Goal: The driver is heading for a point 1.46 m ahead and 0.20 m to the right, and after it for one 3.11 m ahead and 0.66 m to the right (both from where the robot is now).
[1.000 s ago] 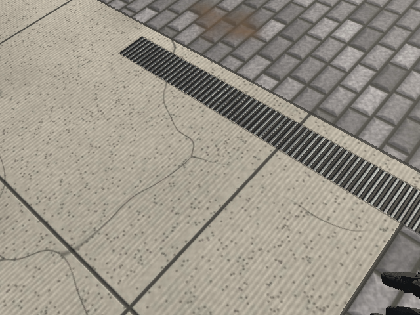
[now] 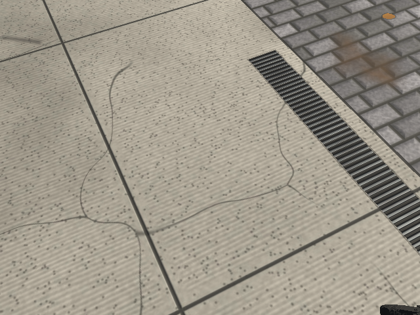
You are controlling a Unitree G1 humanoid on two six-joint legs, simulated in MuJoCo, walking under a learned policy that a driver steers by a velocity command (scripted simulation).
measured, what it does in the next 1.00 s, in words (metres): walks ahead: left foot, then right foot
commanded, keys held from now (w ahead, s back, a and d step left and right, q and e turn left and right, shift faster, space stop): e+shift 0.38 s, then q+shift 0.10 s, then w+q+shift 0.52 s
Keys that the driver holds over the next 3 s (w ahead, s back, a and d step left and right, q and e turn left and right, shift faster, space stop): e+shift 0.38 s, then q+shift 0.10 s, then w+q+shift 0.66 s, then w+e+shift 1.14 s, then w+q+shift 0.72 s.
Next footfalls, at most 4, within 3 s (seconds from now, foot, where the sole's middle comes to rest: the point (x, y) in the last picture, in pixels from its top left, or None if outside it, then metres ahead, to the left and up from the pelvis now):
0.04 left None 0.02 0.12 -0.78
0.46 right None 0.01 -0.16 -0.78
1.10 left None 0.43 0.04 -0.78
1.58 right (245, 186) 0.91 -0.04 -0.78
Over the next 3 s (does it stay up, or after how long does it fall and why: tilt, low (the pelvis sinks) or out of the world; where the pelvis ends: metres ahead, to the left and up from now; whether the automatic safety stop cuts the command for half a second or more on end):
stays up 1.79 -0.43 -0.06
